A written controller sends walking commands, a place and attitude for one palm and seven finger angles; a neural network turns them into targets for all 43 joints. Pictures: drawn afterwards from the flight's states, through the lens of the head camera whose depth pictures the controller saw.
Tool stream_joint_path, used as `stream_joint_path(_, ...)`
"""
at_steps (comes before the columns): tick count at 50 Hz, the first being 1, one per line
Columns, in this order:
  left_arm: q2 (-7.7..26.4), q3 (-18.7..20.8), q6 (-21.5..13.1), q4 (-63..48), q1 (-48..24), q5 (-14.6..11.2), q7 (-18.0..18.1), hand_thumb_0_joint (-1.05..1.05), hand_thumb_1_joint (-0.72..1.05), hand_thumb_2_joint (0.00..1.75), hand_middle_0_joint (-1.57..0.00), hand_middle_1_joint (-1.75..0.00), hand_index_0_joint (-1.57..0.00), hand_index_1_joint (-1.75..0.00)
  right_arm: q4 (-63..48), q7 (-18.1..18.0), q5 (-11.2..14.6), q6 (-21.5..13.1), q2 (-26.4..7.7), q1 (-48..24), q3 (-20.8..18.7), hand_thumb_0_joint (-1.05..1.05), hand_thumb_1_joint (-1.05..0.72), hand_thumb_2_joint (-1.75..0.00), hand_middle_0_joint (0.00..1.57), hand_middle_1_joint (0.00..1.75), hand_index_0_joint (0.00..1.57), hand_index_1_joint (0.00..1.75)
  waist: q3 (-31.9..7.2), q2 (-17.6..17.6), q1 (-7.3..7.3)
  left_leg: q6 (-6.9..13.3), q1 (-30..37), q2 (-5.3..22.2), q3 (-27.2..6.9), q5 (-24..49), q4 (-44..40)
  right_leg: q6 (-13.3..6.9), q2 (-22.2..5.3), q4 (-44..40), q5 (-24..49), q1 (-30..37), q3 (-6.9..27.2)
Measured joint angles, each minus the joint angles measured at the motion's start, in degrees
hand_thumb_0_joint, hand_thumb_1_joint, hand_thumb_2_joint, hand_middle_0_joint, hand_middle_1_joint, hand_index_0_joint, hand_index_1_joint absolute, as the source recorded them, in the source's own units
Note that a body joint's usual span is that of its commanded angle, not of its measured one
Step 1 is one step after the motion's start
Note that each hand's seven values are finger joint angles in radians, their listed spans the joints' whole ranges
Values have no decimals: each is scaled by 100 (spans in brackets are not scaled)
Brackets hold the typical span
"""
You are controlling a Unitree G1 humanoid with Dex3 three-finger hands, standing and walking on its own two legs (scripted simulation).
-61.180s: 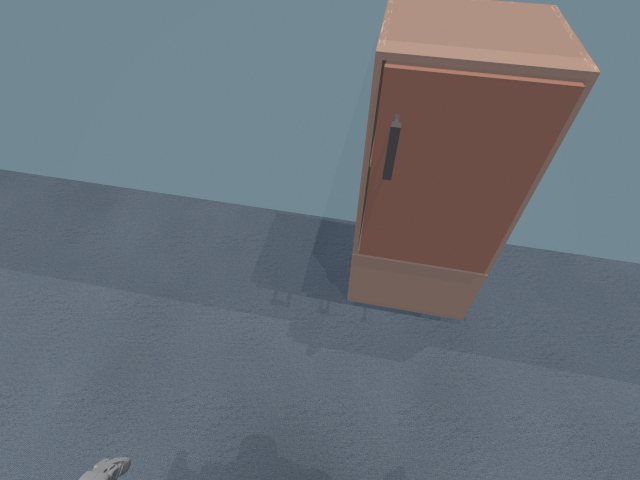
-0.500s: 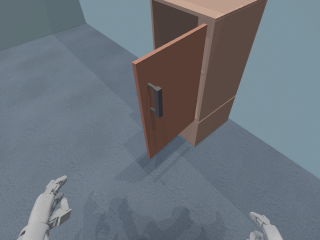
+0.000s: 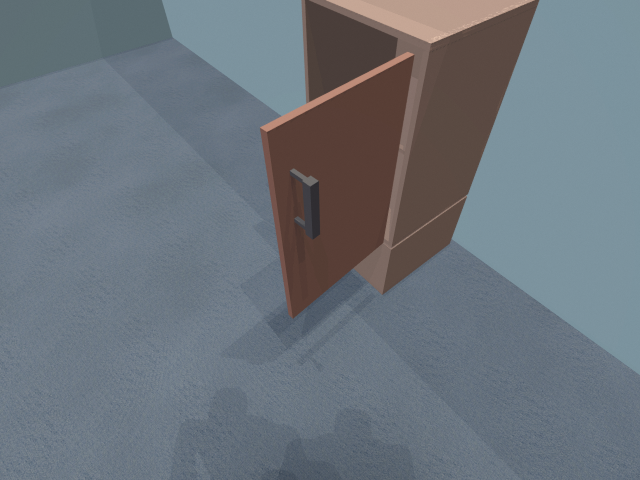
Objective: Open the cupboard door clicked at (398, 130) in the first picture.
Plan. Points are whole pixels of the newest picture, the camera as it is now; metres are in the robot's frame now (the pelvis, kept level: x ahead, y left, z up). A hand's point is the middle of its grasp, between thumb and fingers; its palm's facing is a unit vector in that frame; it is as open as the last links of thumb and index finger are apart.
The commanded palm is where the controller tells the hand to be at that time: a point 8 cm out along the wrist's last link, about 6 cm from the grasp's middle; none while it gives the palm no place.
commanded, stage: let the arm hang, fingers relaxed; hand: left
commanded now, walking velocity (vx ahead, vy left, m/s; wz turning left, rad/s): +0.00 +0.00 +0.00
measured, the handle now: (304, 204) +0.60 +0.07 -0.04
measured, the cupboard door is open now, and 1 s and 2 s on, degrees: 95 95 95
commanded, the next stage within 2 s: look to check the result in 0.46 s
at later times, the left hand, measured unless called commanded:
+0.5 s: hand out of the picture +0.00 +0.14 -0.18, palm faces +0.03 -0.99 -0.15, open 7.3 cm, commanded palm none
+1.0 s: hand out of the picture +0.01 +0.14 -0.17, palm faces +0.04 -0.98 -0.17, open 7.4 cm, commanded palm none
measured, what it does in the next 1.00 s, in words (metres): stands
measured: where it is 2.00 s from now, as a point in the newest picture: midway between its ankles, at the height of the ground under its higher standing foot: outside the picture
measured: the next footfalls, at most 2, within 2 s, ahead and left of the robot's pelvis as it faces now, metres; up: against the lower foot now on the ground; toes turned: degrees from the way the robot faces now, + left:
none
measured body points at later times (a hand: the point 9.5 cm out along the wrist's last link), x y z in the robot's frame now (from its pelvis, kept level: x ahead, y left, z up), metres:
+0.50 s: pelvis +0.02 -0.01 +0.00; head +0.02 -0.02 +0.45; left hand +0.00 +0.19 -0.16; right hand -0.01 -0.22 -0.16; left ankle +0.07 +0.09 -0.74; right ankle -0.02 -0.10 -0.74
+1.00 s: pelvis +0.04 -0.02 +0.00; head +0.05 -0.03 +0.45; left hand +0.01 +0.19 -0.16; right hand +0.03 -0.24 -0.16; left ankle +0.07 +0.09 -0.74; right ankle -0.02 -0.10 -0.74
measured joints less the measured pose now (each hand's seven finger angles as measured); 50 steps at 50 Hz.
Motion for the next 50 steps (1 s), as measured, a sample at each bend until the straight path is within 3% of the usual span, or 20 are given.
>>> stream_joint_path(16,-429,-43,-132,-93,-404,-16,44,1,91,90,-20,-30,-19,-30,208,-38,-22,-79,168,74,7,1,-91,-90,20,29,20,30,-173,-181,-64,-78,150,35,32,-112,10,-67,31,40,-115,121,43)
stream_joint_path(33,-346,14,-138,-9,-297,-32,74,1,91,90,-20,-30,-19,-30,210,-79,-6,-112,201,40,-1,0,-91,-90,20,29,20,30,7,-186,-39,-130,211,77,30,-226,3,-109,78,-121,-144,245,57)
stream_joint_path(50,-338,-8,-178,-8,-334,-32,84,1,91,90,-20,-30,-19,-30,212,-99,-3,-137,46,-151,-1,1,-92,-90,20,29,20,30,-63,-237,-2,-169,407,75,47,-335,-68,-133,79,-257,-210,465,86)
